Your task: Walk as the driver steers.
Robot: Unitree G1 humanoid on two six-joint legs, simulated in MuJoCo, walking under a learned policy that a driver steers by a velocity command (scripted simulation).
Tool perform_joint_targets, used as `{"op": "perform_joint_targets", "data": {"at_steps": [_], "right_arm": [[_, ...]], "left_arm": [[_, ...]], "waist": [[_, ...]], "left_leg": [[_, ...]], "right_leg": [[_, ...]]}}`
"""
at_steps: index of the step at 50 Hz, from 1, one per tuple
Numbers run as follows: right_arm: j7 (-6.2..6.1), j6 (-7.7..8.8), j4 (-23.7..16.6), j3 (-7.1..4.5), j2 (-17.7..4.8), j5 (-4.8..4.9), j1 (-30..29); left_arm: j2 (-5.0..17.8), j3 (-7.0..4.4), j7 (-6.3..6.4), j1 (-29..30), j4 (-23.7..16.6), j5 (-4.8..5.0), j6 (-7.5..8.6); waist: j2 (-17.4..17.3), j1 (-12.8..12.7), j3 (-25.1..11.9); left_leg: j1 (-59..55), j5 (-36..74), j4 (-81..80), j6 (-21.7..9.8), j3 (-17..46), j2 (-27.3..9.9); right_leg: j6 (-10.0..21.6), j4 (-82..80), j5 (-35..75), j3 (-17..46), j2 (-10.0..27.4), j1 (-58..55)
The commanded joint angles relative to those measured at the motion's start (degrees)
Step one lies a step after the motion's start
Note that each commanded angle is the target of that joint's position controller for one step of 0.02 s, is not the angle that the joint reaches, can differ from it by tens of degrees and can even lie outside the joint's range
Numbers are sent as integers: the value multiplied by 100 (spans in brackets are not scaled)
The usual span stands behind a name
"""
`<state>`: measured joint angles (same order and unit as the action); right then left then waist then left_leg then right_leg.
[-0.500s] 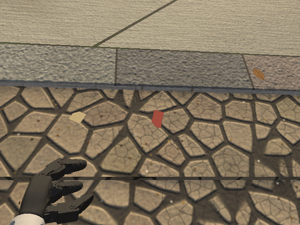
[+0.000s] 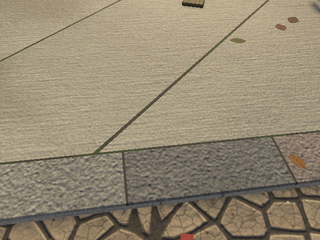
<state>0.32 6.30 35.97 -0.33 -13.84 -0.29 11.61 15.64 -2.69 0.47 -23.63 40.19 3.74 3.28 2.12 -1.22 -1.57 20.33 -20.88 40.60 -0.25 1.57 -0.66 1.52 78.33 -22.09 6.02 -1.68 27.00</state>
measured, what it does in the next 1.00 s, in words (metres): climbs, turning right: right foot 0.03 m higher, then left foot 0.04 m higher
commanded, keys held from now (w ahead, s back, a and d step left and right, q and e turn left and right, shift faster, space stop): w+e+shift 0.94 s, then w+q+shift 0.06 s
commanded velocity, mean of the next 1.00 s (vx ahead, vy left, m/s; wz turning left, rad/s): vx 1.00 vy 0.00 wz -0.93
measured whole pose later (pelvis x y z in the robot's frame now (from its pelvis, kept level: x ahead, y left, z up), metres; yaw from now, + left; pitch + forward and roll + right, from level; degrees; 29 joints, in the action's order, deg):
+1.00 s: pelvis +0.76 -0.24 +0.08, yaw -58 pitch -1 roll +5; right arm -1.5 5.4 44.7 -5.8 -19.8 0.2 25.1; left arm 19.7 -3.5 -1.3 -6.1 31.5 1.8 -0.3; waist 1.2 5.2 1.9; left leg 1.3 -17.8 21.5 3.7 -10.3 -1.7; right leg 1.7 64.2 -10.3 2.0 6.6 43.0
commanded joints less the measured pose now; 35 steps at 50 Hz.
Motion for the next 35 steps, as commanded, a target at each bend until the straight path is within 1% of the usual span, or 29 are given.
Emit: {"op": "perform_joint_targets", "data": {"at_steps": [1, 3, 5, 7, 8, 9, 10, 11, 12, 13, 14, 15, 16, 17, 18, 19, 20, 21, 22, 23, 25, 26, 27, 29, 30, 32, 33, 34, 35], "right_arm": [[-29, -71, 154, -294, -602, -88, 852], [-48, -67, 348, -255, -343, -67, 653], [-95, -41, 527, -228, -219, -78, 722], [-177, -10, 614, -257, -424, -72, 629], [-223, -14, 611, -281, -609, -78, 508], [-274, -13, 687, -317, -791, -70, 616], [-294, 0, 745, -354, -1027, -91, 726], [-307, -2, 786, -392, -1282, -127, 787], [-333, -37, 844, -438, -1514, -155, 1031], [-364, -108, 848, -494, -1753, -152, 1041], [-368, -196, 771, -549, -1921, -166, 849], [-333, -222, 606, -582, -1959, -138, 539], [-287, -122, 406, -502, -1615, -54, 409], [-153, 135, 32, -162, -438, -210, 990], [-17, 436, -70, -87, -767, -224, 882], [7, 517, -491, -159, -987, 142, 141], [-50, 537, -520, -128, -977, 209, -198], [-86, 480, -458, -113, -888, 118, -150], [-76, 357, -343, -125, -884, 59, 83], [-68, 258, -313, -161, -918, 18, 162], [-78, 159, -415, -162, -856, -69, -95], [-76, 149, -556, -114, -727, -154, -419], [-53, 145, -672, -60, -555, -201, -709], [5, 137, -932, 66, -240, -112, -1399], [8, 160, -1002, 26, -255, -18, -1601], [-54, 167, -1035, -195, -737, 166, -1459], [-87, 172, -986, -308, -958, 220, -1273], [-125, 176, -887, -447, -1164, 237, -734], [-168, 173, -703, -575, -1305, 243, 349]], "left_arm": [[4, 72, -46, 711, -817, -129, -47], [-138, 105, -158, 858, -973, -71, -191], [-144, 126, -218, 1066, -1123, -120, -276], [-16, 159, -268, 1535, -1419, -196, -275], [49, 188, -315, 1802, -1506, -226, -260], [-39, 233, -371, 2182, -1609, -240, -223], [-80, 250, -426, 2434, -1645, -234, -165], [0, 212, -464, 2507, -1653, -209, -112], [196, 122, -490, 2453, -1623, -186, -88], [396, 21, -501, 2107, -1575, -132, -104], [721, -141, -494, 1294, -1402, -73, -145], [1219, -377, -469, -18, -1042, -46, -179], [1533, -532, -394, -952, -683, 11, -212], [1816, -468, -295, -287, -779, -199, -188], [1470, -374, -272, -555, -999, -245, -98], [1351, -405, -242, -609, -855, -352, 1], [1216, -392, -263, -383, -748, -320, 111], [1044, -332, -256, 203, -804, -344, 182], [905, -267, -257, 527, -864, -401, 237], [768, -234, -235, 705, -819, -370, 231], [579, -168, -147, 664, -664, -232, 218], [567, -155, -86, 627, -604, -215, 196], [586, -154, -25, 621, -548, -229, 149], [791, -234, 51, 563, -433, -150, 48], [911, -282, 35, 339, -385, -157, 77], [960, -310, 40, 307, -347, -67, 118], [918, -301, 34, 311, -332, -57, 123], [892, -288, 20, 383, -342, -92, 113], [778, -244, -11, 620, -436, -202, 89]], "waist": [[-580, 390, 835], [-832, 130, 977], [-668, 76, 895], [-447, 15, 1018], [-311, 40, 1074], [-186, 189, 1053], [-113, 280, 1005], [-186, 238, 819], [-547, 150, 462], [-996, -150, 126], [-1260, -655, -348], [-1250, -1299, -912], [-401, -1599, -966], [1694, -299, -1072], [1134, -670, -2416], [629, -666, -1817], [-546, -381, -692], [-967, 30, -175], [-854, 322, 132], [-723, 480, 404], [-586, 510, 734], [-505, 417, 839], [-333, 340, 881], [-72, 47, 913], [67, -142, 707], [371, -36, 462], [459, 100, 306], [523, 450, -43], [501, 1081, -721]], "left_leg": [[-1875, -862, -2613, -910, 2544, -1705], [-1407, 129, -2675, -726, 1454, -1542], [-1496, 975, -2737, -647, 693, -1469], [-1234, 1620, -3021, -527, -97, -1331], [-1022, 1706, -3240, -498, -489, -1183], [-973, 1911, -3438, -422, -741, -1094], [-1101, 3080, -3431, -388, -954, -1112], [-1300, 5073, -3198, -301, -1198, -1095], [-1778, 7238, -2683, -260, -1267, -1153], [-2228, 8749, -2000, -231, -1294, -1289], [-2420, 9742, -906, -261, -1282, -1427], [-1920, 9889, 613, -309, -1180, -1389], [-345, 5542, 2885, -97, -1092, -658], [2286, -709, 5228, 85, -370, 462], [2498, -837, 5599, -274, 982, 267], [3366, -302, 5526, -236, 975, 319], [3378, -41, 4975, -235, 845, 75], [2877, 178, 4365, -155, 845, -158], [2388, 261, 4061, -71, 921, -273], [2156, 322, 3667, 24, 868, -338], [1863, 400, 2731, 175, 586, -449], [1672, 706, 2312, 263, 333, -361], [1457, 1117, 1950, 360, 132, -257], [331, 1699, 216, 464, -219, 16], [-273, 2039, 160, 493, -277, 182], [-638, 2294, -470, 506, 130, 164], [-763, 2041, -654, 451, 191, 180], [-1232, 1520, -693, 324, 128, 277], [-2398, 1245, -556, 144, 161, 59]], "right_leg": [[-21, 1490, 492, -46, 776, 3367], [-82, 1461, 444, 1, 978, 3189], [-133, 1534, 652, -41, 976, 3388], [-143, 627, 1018, -218, 1000, 3204], [-129, -215, 1272, -556, 964, 2809], [-45, -982, 1491, -864, 912, 2357], [98, -1562, 1608, -1200, 750, 1877], [266, -2089, 1623, -1542, 460, 1246], [362, -2267, 1535, -1848, 88, 772], [444, -2398, 1273, -1951, -140, 414], [602, -2484, 940, -1917, -312, -339], [877, -3008, 994, -1676, -452, -1958], [1185, -4255, 1958, -711, -132, -3925], [2035, -4550, 1433, 2371, 1004, -5311], [2416, -4873, 1070, 3868, 1379, -5668], [2468, -6087, -956, 4698, 1595, -5450], [2144, -6425, -1070, 4421, 1477, -4272], [2002, -6398, -576, 3832, 1279, -3107], [1978, -6466, -77, 3312, 962, -2266], [1937, -6584, 140, 2825, 714, -1689], [1807, -6666, 837, 2007, 393, -880], [1740, -6668, 1254, 1687, 219, -479], [1654, -6602, 1481, 1466, 83, -145], [1379, -6799, 908, 1154, -186, 694], [1358, -6895, 826, 1430, 7, 752], [1180, -6631, 748, 1780, 259, 65], [1067, -6312, 1165, 1871, 348, -415], [882, -5625, 2221, 1840, 329, -781], [587, -4225, 3028, 1550, 99, -611]]}}
Velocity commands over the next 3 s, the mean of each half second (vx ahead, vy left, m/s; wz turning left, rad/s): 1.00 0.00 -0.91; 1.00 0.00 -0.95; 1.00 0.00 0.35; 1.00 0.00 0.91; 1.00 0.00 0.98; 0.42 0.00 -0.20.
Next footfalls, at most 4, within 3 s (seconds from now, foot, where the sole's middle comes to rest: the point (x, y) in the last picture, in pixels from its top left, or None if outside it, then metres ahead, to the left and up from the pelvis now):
0.32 right None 0.44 -0.13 -0.72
0.70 left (192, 164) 0.88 -0.12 -0.68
1.16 right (303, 182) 0.81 -0.62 -0.68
1.66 left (319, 124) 1.18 -0.82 -0.68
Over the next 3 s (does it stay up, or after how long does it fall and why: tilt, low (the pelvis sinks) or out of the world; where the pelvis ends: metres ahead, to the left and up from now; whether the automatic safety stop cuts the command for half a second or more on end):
stays up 1.90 -0.95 0.08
